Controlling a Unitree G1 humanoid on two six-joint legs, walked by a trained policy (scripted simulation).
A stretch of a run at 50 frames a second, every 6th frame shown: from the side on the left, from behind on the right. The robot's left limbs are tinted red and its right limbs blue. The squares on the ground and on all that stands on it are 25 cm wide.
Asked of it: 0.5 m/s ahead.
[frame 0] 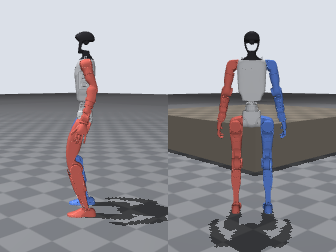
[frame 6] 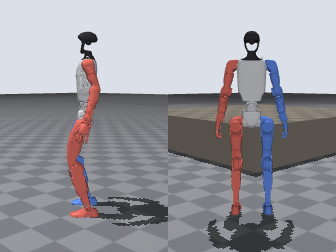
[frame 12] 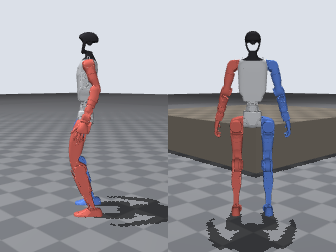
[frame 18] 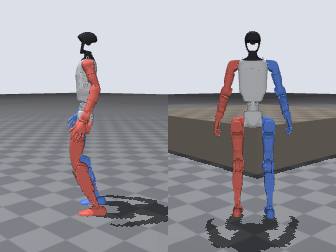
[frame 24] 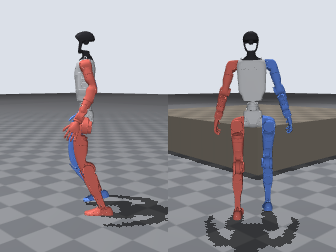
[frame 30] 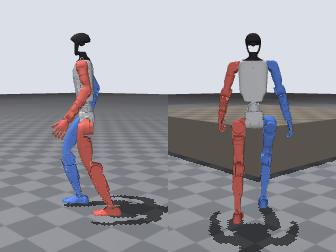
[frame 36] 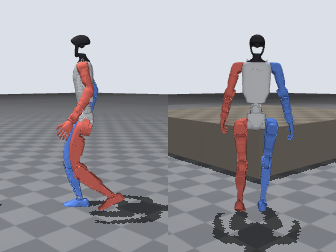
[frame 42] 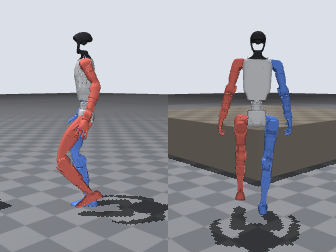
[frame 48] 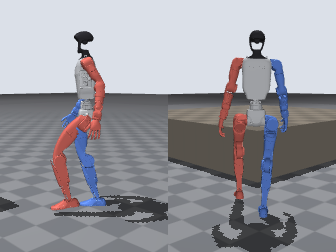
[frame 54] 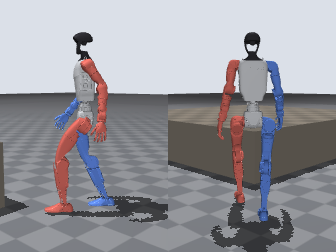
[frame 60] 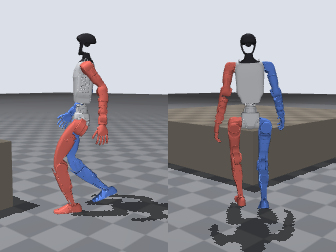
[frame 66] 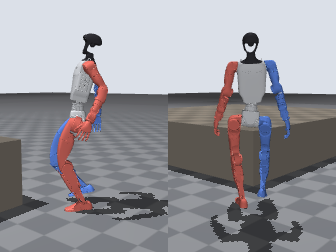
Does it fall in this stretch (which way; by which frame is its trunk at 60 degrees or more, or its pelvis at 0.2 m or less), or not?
no
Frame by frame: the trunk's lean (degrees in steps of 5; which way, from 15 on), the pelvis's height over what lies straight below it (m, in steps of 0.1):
0: 0, 0.8
6: 0, 0.8
12: 5, 0.8
18: 5, 0.8
24: 0, 0.8
30: 5, 0.8
36: 5, 0.8
42: 5, 0.8
48: 0, 0.8
54: 0, 0.8
60: 5, 0.7
66: 15 backward, 0.7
